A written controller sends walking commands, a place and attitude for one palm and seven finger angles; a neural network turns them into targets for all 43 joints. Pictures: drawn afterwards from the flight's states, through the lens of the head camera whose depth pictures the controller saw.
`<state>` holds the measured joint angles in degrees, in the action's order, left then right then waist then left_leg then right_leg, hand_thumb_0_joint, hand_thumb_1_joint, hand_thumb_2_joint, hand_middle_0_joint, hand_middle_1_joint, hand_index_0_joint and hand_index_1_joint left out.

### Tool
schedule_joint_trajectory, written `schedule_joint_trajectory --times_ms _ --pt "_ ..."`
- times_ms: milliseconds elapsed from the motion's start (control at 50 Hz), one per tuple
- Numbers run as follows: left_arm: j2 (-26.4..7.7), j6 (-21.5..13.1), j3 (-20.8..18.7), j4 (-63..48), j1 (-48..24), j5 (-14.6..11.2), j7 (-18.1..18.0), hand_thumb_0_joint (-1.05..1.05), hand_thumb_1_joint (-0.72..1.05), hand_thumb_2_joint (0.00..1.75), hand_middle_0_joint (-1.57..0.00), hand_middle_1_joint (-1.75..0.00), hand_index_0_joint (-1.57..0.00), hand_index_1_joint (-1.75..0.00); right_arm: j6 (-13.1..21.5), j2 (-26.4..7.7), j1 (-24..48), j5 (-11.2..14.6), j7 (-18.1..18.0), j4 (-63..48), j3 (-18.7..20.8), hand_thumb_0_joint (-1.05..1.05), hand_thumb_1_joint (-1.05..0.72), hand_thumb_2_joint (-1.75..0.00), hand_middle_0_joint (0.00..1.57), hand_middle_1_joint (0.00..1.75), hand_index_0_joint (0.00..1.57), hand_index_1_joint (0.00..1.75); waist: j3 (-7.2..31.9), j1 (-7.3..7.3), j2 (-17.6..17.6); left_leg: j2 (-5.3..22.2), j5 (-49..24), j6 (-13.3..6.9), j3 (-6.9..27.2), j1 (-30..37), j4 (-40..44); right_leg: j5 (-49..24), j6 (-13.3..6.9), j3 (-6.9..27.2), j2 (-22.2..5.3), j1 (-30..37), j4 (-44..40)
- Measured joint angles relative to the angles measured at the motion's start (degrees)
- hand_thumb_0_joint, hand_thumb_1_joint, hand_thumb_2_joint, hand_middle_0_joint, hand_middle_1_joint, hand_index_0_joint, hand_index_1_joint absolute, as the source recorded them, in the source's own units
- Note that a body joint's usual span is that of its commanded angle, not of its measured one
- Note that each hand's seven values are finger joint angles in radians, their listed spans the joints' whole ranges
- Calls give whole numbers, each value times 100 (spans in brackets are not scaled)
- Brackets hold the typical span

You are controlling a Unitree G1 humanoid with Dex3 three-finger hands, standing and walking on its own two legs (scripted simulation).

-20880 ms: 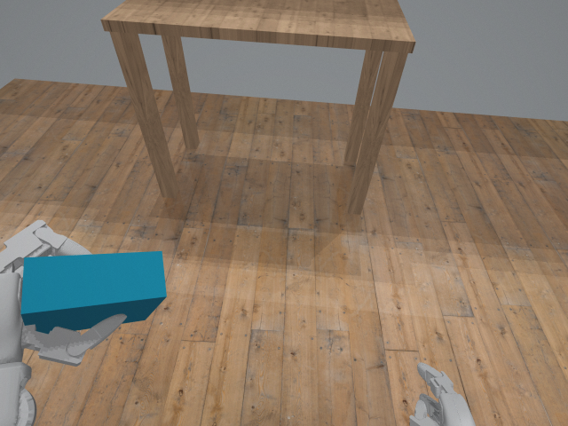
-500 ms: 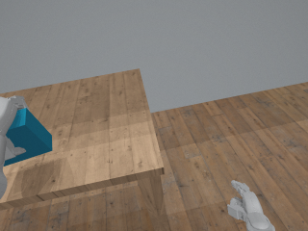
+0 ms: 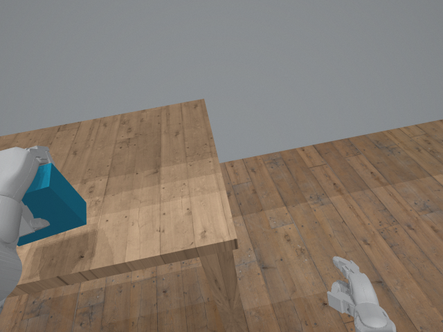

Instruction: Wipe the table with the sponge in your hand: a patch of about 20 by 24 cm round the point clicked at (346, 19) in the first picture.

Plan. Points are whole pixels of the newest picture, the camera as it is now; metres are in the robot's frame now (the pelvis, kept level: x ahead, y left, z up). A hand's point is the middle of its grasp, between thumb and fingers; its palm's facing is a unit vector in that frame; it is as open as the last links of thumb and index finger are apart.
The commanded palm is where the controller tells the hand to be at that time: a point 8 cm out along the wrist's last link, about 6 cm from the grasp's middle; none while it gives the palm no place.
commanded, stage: move the sponge above the wiping area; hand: left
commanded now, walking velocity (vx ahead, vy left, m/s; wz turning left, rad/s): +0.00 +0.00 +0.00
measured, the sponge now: (41, 212) +0.23 +0.35 +0.14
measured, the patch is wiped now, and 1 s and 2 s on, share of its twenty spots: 0.00 0.00 0.10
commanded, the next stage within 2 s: lower the sponge onto the table in 0.34 s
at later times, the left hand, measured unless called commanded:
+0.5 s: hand (42, 204) +0.23 +0.33 +0.17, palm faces -0.01 -0.01 -1.00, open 9.4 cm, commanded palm +0.19 +0.33 +0.26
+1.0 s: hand (56, 212) +0.23 +0.31 +0.15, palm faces -0.04 -0.02 -1.00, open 9.4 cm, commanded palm +0.19 +0.33 +0.24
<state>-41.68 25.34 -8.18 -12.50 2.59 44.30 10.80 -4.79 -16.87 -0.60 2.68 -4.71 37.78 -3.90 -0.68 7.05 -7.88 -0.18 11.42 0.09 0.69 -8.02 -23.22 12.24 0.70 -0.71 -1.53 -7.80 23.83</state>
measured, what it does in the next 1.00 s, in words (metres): stands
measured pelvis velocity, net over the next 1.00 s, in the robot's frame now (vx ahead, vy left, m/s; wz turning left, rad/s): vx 0.00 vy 0.00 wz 0.01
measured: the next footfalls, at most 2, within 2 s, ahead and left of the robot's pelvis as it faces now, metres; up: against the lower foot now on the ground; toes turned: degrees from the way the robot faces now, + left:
none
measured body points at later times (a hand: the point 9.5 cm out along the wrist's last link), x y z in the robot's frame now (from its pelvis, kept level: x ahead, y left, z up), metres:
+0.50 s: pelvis +0.00 -0.01 +0.00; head -0.01 -0.06 +0.44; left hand +0.22 +0.32 +0.22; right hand +0.24 -0.23 -0.09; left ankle +0.02 +0.12 -0.74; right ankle +0.01 -0.13 -0.74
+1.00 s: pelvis +0.00 +0.00 +0.00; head -0.01 -0.05 +0.45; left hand +0.23 +0.31 +0.20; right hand +0.25 -0.21 -0.09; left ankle +0.02 +0.12 -0.74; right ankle +0.01 -0.13 -0.74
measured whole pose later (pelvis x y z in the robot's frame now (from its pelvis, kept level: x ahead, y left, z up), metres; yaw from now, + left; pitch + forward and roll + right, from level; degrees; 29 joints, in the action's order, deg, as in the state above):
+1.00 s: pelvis +0.00 +0.00 +0.00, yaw +0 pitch -4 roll +0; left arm -40.2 20.0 -4.0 -14.6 5.7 45.4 13.3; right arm -3.4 -17.4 -1.4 1.7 -6.4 38.3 -3.4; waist -1.2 7.2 -7.0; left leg -0.4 12.3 0.0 1.1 -8.5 -24.5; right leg 13.3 0.7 -1.0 -1.7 -8.1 25.2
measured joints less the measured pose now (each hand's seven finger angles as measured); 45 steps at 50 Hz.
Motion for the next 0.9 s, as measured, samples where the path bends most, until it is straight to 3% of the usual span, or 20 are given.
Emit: schedule_joint_trajectory --times_ms 60,120,220,320,380,460,560,620,660,700,760,840,900 --pt "145 -145 317 -211 178 33 224 0 -44 104 -80 -139 -81 -139 62 -75 -47 -36 -76 -1 15 1 -91 -90 21 30 20 29 -17 16 -14 -23 -2 -14 16 -47 -34 24 7 -15 -23 -53 64" --pt "115 -595 500 -456 291 63 264 0 -45 104 -80 -139 -81 -139 99 -55 -93 -107 -141 53 42 1 -91 -90 21 30 20 29 -53 46 55 -22 30 -6 37 -26 -88 73 -7 -35 -21 -31 133" --pt "-168 -1109 320 -386 65 59 -217 0 -45 104 -81 -139 -81 -139 114 76 -168 -90 -134 155 83 1 -91 -90 21 30 20 29 -72 128 176 66 100 57 43 83 -146 89 -69 -39 68 105 109" --pt "-222 -584 -3 321 -446 8 -435 0 -45 104 -80 -139 -81 -139 13 98 -104 -24 -35 220 36 1 -91 -90 21 30 20 29 -17 76 171 111 66 93 16 65 -98 39 -95 -10 113 66 69" --pt "-251 -196 -125 581 -460 50 -233 0 -44 104 -80 -139 -81 -139 -26 27 -68 -1 -22 143 6 1 -91 -90 21 30 20 29 -12 -11 113 101 40 85 2 -10 -92 29 -86 5 103 -28 97" --pt "-117 -100 -8 399 -128 43 132 0 -44 104 -80 -140 -81 -140 41 -108 -127 6 -79 38 51 1 -91 -90 21 30 20 29 -12 -71 25 55 32 49 18 -91 -111 46 -53 -11 57 -103 134" --pt "-19 -758 298 -337 384 -3 353 0 -44 104 -80 -139 -81 -140 161 -136 -218 -89 -201 53 107 1 -91 -90 21 30 20 29 -28 -20 58 19 102 20 33 -74 -198 130 -33 -25 21 -79 227" --pt "-125 -1235 275 -576 438 -38 81 0 -45 104 -80 -139 -81 -139 198 -37 -269 -112 -212 77 144 1 -91 -90 21 30 20 29 -52 46 135 35 151 35 49 13 -228 164 -50 -40 39 28 222" --pt "-170 -1320 192 -543 327 -55 -184 0 -45 104 -81 -139 -82 -139 196 29 -266 -80 -175 106 152 1 -91 -90 20 30 20 29 -60 107 156 69 171 53 36 66 -231 149 -65 -26 73 91 178" --pt "-167 -1235 88 -327 121 -91 -430 0 -45 104 -81 -139 -82 -139 164 83 -225 -57 -111 154 143 1 -91 -90 20 30 20 29 -58 135 160 90 166 68 24 102 -203 123 -73 -13 94 128 132" --pt "-165 -772 -62 82 -153 -66 -555 0 -45 104 -81 -139 -81 -139 57 121 -121 -22 -28 194 74 1 -91 -90 21 30 20 29 -22 128 148 102 130 76 -10 83 -148 84 -77 22 106 84 98" --pt "-142 -189 -144 412 -235 23 -314 0 -45 104 -80 -139 -81 -140 -12 79 -35 -2 -5 119 6 1 -91 -90 21 30 20 29 -15 34 102 67 69 54 -4 6 -90 57 -55 16 71 -5 85" --pt "10 -61 21 316 -83 50 -53 0 -45 104 -80 -140 -81 -140 52 -9 -44 -10 -53 56 17 1 -91 -90 21 30 20 29 -25 1 44 24 51 22 20 -42 -84 54 -26 -8 29 -37 81"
